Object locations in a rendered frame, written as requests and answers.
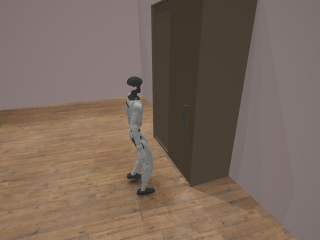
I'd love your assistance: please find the humanoid robot torso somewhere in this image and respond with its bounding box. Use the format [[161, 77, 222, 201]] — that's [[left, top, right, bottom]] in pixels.
[[126, 97, 144, 143]]

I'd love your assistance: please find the handle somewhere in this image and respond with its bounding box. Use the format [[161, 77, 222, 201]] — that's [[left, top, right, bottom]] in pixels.
[[182, 105, 190, 124]]

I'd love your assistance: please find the right robot hand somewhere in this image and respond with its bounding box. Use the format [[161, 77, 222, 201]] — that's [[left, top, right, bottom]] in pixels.
[[137, 150, 148, 167]]

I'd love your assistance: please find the wardrobe door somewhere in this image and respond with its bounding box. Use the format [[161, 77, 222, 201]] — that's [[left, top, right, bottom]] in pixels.
[[154, 1, 171, 150], [168, 0, 204, 182]]

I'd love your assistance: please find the robot left thigh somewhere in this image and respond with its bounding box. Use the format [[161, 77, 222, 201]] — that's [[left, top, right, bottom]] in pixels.
[[141, 132, 149, 145]]

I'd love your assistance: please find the right robot upper arm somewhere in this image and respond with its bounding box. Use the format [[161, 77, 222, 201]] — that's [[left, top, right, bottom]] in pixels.
[[130, 101, 143, 130]]

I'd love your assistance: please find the right robot forearm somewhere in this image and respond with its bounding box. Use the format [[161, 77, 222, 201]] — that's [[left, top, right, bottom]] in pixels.
[[131, 125, 143, 152]]

